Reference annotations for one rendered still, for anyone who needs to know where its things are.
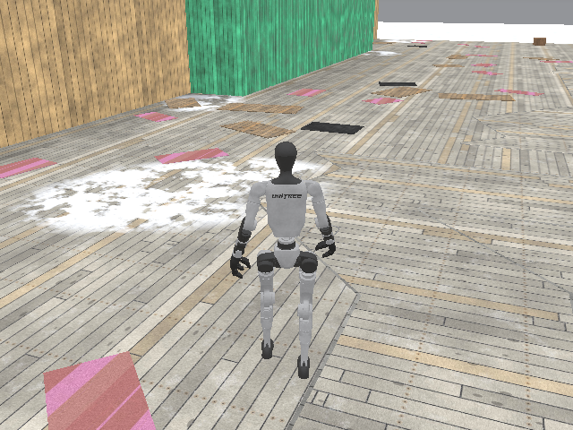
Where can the robot right shin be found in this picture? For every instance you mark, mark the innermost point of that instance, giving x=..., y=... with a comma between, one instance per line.
x=305, y=335

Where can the right robot forearm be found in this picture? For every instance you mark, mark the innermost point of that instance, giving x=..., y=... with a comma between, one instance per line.
x=327, y=233

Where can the robot right upper arm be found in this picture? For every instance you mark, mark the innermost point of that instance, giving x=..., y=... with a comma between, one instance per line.
x=314, y=189

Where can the robot left shin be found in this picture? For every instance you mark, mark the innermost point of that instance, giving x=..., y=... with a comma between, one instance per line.
x=266, y=321

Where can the robot shin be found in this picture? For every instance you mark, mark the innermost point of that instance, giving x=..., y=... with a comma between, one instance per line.
x=305, y=335
x=266, y=321

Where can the left robot hand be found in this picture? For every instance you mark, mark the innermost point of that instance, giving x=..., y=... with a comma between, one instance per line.
x=234, y=265

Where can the right robot hand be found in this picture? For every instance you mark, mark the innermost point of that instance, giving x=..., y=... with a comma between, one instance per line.
x=322, y=244

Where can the left robot forearm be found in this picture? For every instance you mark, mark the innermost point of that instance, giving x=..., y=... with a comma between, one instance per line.
x=241, y=241

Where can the robot left upper arm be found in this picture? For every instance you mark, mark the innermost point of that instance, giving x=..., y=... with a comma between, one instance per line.
x=253, y=204

